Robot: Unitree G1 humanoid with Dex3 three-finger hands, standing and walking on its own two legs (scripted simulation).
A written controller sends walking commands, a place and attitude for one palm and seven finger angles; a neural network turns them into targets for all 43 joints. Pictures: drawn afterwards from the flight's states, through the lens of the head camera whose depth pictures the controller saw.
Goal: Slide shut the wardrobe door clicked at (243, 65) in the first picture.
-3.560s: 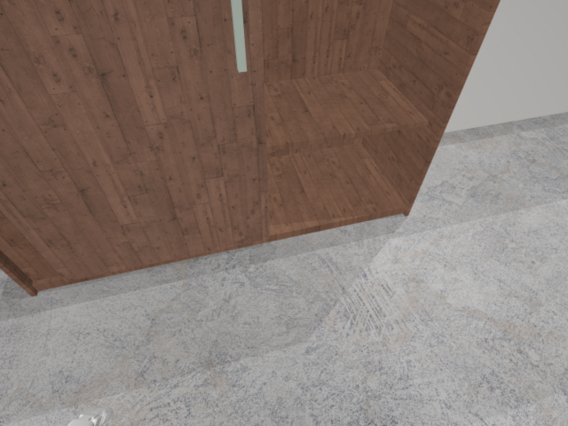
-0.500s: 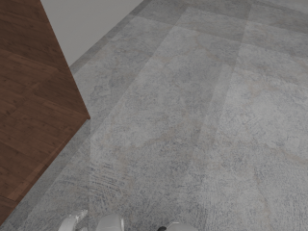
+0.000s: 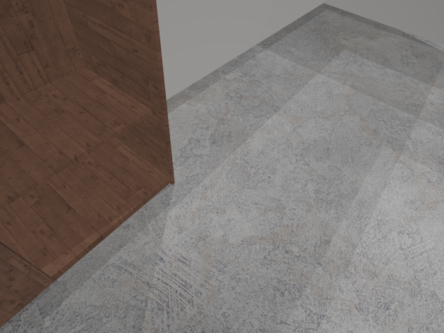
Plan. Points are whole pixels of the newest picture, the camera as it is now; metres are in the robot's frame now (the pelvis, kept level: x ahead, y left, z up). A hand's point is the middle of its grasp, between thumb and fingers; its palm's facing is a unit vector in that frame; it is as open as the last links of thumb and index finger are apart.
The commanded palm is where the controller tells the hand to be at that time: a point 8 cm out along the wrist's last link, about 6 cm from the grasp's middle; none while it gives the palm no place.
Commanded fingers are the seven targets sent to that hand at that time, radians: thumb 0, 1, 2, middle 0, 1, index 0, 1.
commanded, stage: turn to face it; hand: left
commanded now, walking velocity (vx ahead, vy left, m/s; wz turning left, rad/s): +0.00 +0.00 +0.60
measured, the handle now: out of the picture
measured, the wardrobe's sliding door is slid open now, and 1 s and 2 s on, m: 0.67 0.67 0.67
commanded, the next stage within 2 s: take the last steps up to it in 1.34 s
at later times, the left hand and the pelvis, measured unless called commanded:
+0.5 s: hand out of the picture +0.04 +0.14 -0.15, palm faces +0.32 -0.91 -0.27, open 7.4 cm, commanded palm none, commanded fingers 0.00 0.90 0.90 -0.20 -0.30 -0.20 -0.30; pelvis +0.01 -0.07 +0.00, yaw +20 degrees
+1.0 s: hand out of the picture -0.05 +0.20 -0.16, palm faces +0.61 -0.74 -0.27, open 7.4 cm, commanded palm none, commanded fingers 0.00 0.90 0.90 -0.20 -0.30 -0.20 -0.30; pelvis +0.01 -0.03 +0.00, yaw +37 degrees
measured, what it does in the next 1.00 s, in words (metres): steps on the spot, turning left: right foot, then left foot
